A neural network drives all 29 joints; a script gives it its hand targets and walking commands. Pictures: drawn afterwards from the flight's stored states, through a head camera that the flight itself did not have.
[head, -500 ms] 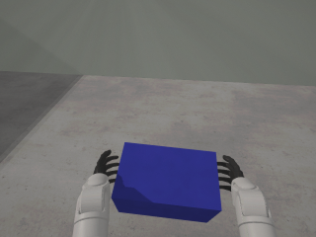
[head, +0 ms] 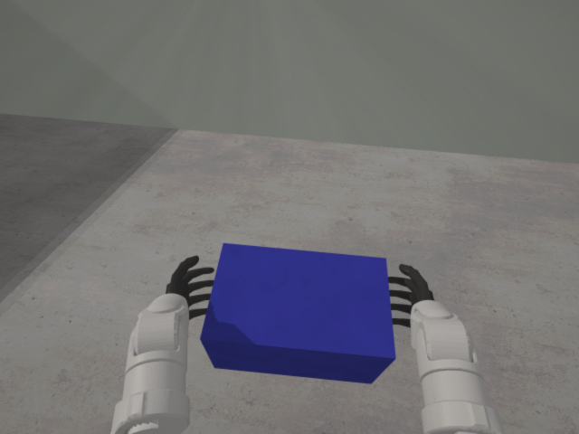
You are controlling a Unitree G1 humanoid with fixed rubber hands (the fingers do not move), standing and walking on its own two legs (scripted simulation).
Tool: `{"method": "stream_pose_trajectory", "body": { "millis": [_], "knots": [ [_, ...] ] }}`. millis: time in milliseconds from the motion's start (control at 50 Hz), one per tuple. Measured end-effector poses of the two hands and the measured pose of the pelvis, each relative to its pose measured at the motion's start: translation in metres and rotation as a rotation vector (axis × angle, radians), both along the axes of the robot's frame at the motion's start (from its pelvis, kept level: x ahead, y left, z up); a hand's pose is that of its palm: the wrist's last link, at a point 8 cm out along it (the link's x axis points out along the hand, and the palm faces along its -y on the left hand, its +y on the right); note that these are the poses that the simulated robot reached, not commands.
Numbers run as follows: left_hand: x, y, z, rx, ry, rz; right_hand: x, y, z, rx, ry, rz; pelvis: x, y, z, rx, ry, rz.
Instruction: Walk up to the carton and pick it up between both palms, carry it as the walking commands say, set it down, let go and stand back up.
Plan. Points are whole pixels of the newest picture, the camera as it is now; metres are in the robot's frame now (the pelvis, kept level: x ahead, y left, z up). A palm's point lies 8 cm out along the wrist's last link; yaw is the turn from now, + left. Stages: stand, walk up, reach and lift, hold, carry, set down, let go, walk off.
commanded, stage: hold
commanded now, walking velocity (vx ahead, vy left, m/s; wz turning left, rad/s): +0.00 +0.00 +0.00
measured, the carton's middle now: (298, 314) +0.33 +0.02 -0.02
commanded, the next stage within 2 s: carry in 0.46 s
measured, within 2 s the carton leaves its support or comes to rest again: neither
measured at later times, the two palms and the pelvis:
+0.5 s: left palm (200, 295) +0.32 +0.17 +0.04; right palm (429, 332) +0.28 -0.18 +0.01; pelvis +0.06 +0.02 +0.01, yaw -2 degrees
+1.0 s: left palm (157, 238) +0.40 +0.26 +0.09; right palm (359, 232) +0.44 -0.08 +0.06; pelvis +0.15 +0.03 -0.02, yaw +13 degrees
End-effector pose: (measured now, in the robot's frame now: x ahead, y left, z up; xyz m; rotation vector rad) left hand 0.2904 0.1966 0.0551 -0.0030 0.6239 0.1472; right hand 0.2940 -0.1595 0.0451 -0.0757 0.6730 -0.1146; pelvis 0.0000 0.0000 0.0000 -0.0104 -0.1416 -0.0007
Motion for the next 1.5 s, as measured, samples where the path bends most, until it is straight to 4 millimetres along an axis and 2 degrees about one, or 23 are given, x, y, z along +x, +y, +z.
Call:
{"method": "stream_pose_trajectory", "body": {
  "millis": [180, 340, 420, 500, 580, 680, 780, 860, 960, 1000, 1060, 1140, 1220, 1300, 1380, 1440, 1500],
  "knots": [
    [0.015, 0.012, -0.017, -0.012, 0.034, -0.001, 0.015, 0.013, -0.006, -0.029, 0.038, -0.003, 0.018, 0.019, 0.0, -0.006, 0.026, 0.01],
    [0.027, -0.006, -0.014, 0.008, 0.036, -0.015, 0.008, -0.002, -0.018, 0.002, 0.045, -0.073, 0.052, 0.031, 0.005, -0.002, 0.077, -0.018],
    [0.03, -0.016, -0.014, 0.053, 0.048, -0.049, -0.003, -0.011, -0.029, 0.033, 0.057, -0.096, 0.061, 0.03, 0.006, 0.003, 0.08, -0.03],
    [0.028, -0.024, -0.013, 0.071, 0.045, -0.035, -0.01, -0.016, -0.034, 0.044, 0.062, -0.092, 0.062, 0.022, 0.007, 0.008, 0.076, -0.038],
    [0.029, -0.027, -0.004, 0.036, -0.005, 0.006, 0.0, -0.017, -0.023, 0.022, 0.026, -0.118, 0.053, 0.012, -0.002, -0.005, 0.1, 0.013],
    [0.032, -0.009, 0.013, 0.0, -0.07, 0.087, 0.038, 0.001, 0.015, -0.037, -0.044, -0.037, 0.062, 0.014, -0.009, -0.013, 0.134, 0.082],
    [0.037, 0.029, 0.018, -0.011, -0.053, 0.186, 0.077, 0.041, 0.035, -0.03, -0.032, 0.04, 0.089, 0.028, -0.015, 0.013, 0.169, 0.093],
    [0.05, 0.051, 0.028, 0.01, 0.002, 0.24, 0.094, 0.068, 0.033, -0.009, 0.025, 0.021, 0.115, 0.034, -0.011, 0.002, 0.192, 0.066],
    [0.09, 0.059, 0.039, -0.012, 0.055, 0.286, 0.128, 0.076, 0.024, -0.01, 0.081, 0.046, 0.143, 0.033, -0.008, -0.034, 0.203, 0.176],
    [0.107, 0.059, 0.032, -0.022, 0.057, 0.302, 0.15, 0.076, 0.019, -0.021, 0.082, 0.061, 0.155, 0.033, -0.015, -0.027, 0.213, 0.227],
    [0.117, 0.06, 0.016, -0.026, 0.109, 0.337, 0.181, 0.08, 0.012, -0.022, 0.126, 0.086, 0.173, 0.043, -0.014, -0.055, 0.23, 0.294],
    [0.126, 0.086, -0.002, 0.011, 0.221, 0.356, 0.218, 0.113, 0.006, -0.01, 0.194, 0.116, 0.203, 0.062, -0.009, -0.037, 0.245, 0.307],
    [0.149, 0.128, 0.0, -0.02, 0.174, 0.474, 0.261, 0.163, 0.006, 0.009, 0.156, 0.154, 0.242, 0.081, -0.016, -0.011, 0.25, 0.33],
    [0.187, 0.165, 0.009, -0.057, 0.109, 0.56, 0.313, 0.205, 0.011, 0.053, 0.109, 0.184, 0.293, 0.094, -0.016, -0.032, 0.285, 0.358],
    [0.24, 0.185, 0.011, -0.078, 0.045, 0.588, 0.374, 0.228, 0.017, 0.048, 0.043, 0.226, 0.346, 0.108, -0.022, -0.053, 0.291, 0.407],
    [0.279, 0.197, 0.006, -0.049, 0.049, 0.585, 0.419, 0.242, 0.007, 0.055, 0.048, 0.248, 0.391, 0.122, -0.029, -0.048, 0.302, 0.467],
    [0.31, 0.213, -0.005, -0.023, 0.094, 0.603, 0.461, 0.264, -0.008, 0.036, 0.085, 0.302, 0.437, 0.141, -0.033, -0.001, 0.312, 0.511]
  ]
}}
